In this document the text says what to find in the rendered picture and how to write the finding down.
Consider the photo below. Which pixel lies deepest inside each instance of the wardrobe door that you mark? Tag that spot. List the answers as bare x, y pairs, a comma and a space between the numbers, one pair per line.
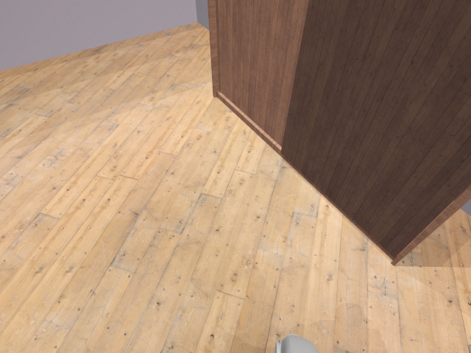
380, 112
258, 44

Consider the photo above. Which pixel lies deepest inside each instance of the robot right thigh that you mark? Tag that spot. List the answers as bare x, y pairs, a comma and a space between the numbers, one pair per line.
294, 344

